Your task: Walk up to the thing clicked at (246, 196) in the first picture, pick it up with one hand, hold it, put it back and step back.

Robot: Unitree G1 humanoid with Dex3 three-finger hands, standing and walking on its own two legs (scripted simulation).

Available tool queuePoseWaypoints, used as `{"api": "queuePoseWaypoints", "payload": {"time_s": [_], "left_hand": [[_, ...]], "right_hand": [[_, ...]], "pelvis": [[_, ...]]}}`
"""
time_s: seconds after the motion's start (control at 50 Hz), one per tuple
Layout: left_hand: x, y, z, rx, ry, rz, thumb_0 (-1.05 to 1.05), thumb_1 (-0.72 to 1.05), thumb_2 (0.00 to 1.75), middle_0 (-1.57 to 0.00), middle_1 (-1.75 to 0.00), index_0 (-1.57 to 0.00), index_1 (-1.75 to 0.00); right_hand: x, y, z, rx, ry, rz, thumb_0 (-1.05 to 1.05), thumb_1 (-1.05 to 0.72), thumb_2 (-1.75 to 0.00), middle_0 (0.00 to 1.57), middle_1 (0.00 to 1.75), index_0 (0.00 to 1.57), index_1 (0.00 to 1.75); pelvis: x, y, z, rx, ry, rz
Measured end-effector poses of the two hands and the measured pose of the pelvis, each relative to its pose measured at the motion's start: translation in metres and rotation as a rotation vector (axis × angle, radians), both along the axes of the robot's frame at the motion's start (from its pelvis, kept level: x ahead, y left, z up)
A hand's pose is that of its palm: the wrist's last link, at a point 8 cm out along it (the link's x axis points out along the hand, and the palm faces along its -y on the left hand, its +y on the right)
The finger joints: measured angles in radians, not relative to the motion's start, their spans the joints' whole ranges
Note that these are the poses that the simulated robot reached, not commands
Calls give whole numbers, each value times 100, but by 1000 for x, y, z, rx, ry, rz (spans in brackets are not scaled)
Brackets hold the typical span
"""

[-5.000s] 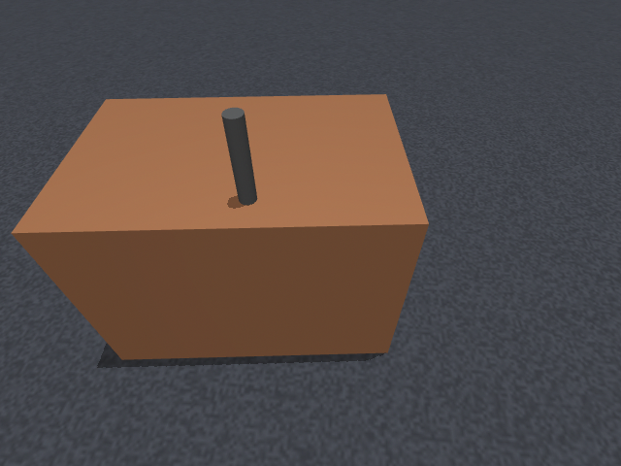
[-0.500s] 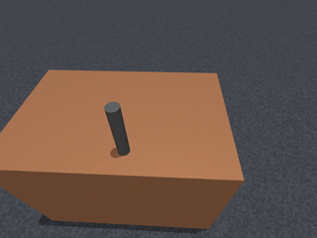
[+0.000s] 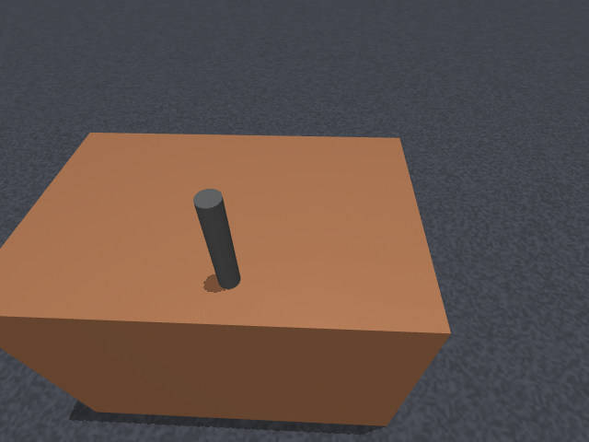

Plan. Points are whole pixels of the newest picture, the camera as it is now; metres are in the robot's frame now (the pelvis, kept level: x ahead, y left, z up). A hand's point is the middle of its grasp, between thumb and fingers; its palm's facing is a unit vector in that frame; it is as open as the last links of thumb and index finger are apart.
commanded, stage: stand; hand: left
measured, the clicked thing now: (220, 244) +0.45 +0.16 -0.02
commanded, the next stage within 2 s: rise first in 0.70 s
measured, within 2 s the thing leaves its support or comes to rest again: neither
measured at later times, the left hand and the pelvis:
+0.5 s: hand out of the picture +0.08 +0.25 -0.15, palm faces -0.01 -0.94 -0.35, open 7.4 cm; pelvis +0.00 +0.00 +0.00, yaw +0 degrees
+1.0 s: hand out of the picture +0.16 +0.24 -0.14, palm faces +0.14 -0.94 -0.32, open 10.0 cm; pelvis -0.01 +0.00 -0.01, yaw +0 degrees
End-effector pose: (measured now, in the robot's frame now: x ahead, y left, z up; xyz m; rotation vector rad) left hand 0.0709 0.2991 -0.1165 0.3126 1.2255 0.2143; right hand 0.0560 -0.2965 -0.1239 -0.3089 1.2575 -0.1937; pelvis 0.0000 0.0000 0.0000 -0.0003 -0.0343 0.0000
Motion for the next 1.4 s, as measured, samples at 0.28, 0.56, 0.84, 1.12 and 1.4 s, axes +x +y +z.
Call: {"api": "queuePoseWaypoints", "payload": {"time_s": [0.28,0.56,0.84,1.12,1.4], "left_hand": [[-3,0,-1,0,11,0,1,90,90,-20,-30,-21,-30],[2,-1,-1,-2,8,-3,1,90,90,-20,-30,-21,-30],[10,-1,0,-1,-14,4,1,89,89,-19,-29,-20,-29],[83,-4,38,14,-449,46,1,28,35,-7,-8,-8,-8],[87,-5,80,37,-639,3,0,-40,9,-5,-4,-6,-5]], "right_hand": [[-1,0,-1,-1,9,1,0,-91,-90,21,30,21,30],[6,0,0,-1,0,6,0,-91,-90,21,30,21,30],[14,2,1,2,-28,-10,0,-90,-89,20,29,20,29],[96,24,24,13,-420,-81,0,-26,-35,7,8,7,8],[102,56,40,46,-520,-25,-1,33,-9,6,5,6,5]], "pelvis": [[0,0,0,0,3,0],[4,1,0,-1,6,-1],[6,1,-1,-2,17,2],[0,9,-7,-2,92,-3],[8,17,-6,-8,41,1]]}}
